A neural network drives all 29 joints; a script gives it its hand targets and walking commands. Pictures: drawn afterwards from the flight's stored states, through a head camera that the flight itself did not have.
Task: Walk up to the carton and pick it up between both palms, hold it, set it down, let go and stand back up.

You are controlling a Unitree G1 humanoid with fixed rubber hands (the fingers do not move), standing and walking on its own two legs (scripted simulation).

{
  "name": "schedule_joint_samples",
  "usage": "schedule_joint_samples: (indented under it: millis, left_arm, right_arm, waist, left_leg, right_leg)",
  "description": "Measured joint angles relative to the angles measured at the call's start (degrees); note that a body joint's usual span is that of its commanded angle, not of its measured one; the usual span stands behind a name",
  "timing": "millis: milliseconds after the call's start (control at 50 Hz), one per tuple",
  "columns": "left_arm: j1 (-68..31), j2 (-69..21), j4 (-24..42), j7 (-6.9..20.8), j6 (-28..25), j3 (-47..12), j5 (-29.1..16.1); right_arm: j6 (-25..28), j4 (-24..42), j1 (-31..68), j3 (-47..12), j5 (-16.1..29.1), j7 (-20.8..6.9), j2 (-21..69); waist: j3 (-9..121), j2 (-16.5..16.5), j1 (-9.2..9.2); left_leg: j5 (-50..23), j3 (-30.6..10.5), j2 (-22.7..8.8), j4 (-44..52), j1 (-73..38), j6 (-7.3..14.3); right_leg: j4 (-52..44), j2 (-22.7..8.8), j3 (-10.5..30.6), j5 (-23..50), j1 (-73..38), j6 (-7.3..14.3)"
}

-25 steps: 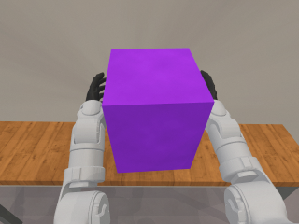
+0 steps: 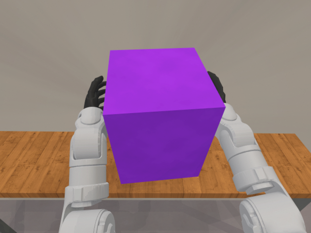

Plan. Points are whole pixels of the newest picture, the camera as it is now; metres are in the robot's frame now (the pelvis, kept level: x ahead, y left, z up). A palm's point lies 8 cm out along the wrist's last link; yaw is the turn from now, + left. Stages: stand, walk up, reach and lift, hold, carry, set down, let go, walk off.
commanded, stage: hold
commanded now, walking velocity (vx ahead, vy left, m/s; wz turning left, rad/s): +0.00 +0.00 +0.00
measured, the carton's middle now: (156, 117) +0.36 +0.00 +0.18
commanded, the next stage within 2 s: none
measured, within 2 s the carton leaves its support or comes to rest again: neither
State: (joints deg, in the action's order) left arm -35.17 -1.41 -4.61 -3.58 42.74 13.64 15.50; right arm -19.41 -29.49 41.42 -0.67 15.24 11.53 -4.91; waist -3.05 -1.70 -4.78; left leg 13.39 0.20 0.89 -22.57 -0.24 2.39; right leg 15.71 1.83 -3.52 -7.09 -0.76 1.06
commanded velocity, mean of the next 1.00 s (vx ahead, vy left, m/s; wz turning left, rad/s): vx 0.00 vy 0.00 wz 0.00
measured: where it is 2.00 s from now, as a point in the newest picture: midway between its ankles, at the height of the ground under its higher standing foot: outside the picture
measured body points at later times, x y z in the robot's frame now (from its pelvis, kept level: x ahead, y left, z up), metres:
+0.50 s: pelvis -0.01 +0.00 +0.00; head -0.06 +0.02 +0.45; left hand +0.37 +0.15 +0.22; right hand +0.38 -0.15 +0.21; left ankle +0.00 +0.09 -0.75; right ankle +0.03 -0.11 -0.75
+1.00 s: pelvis -0.02 -0.01 +0.00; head -0.07 +0.02 +0.45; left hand +0.36 +0.15 +0.21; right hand +0.37 -0.14 +0.21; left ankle +0.00 +0.09 -0.75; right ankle +0.03 -0.11 -0.75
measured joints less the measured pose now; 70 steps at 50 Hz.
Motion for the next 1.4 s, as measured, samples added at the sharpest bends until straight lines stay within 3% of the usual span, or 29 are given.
schedule_joint_samples:
  millis: [300, 600, 840, 1400]
  left_arm:
    - [-4.27, 0.77, -4.07, 1.43, 2.0, 2.14, 0.76]
    - [-5.39, 0.64, -6.62, 1.32, 0.6, 2.6, 0.89]
    - [-2.6, 0.79, -2.3, 2.6, 1.71, 2.4, 0.56]
    - [-5.62, 1.7, -6.36, 2.83, 0.98, 3.02, 0.36]
  right_arm:
    - [-2.24, -3.77, 3.61, 5.43, -4.25, -1.66, 2.69]
    - [-1.19, -5.8, 4.46, 4.57, -3.72, -1.44, 1.7]
    - [-2.92, -1.87, 2.95, 3.79, -2.81, -0.35, 2.49]
    - [-2.74, -4.57, 5.22, 6.01, -4.63, -0.94, 3.05]
  waist:
    - [0.54, 0.11, 0.04]
    - [1.13, 0.12, 0.56]
    - [-0.36, -1.35, -0.09]
    - [0.54, -1.05, 0.47]
  left_leg:
    - [-1.01, -0.69, 0.63, 0.11, 0.48, 0.18]
    - [-1.38, -0.11, 0.14, 0.31, 1.54, -0.19]
    - [-1.52, -1.28, 0.02, 0.16, 0.5, -0.75]
    - [-2.51, -1.17, 0.35, 0.42, 2.18, -0.63]
  right_leg:
    - [0.18, -0.6, -0.61, 0.5, 0.3, -0.15]
    - [0.45, -0.08, 0.08, 0.86, 1.8, 0.32]
    - [0.36, 0.1, -0.92, 0.71, 0.31, 0.8]
    - [0.89, -0.18, -0.64, 1.21, 2.28, 0.74]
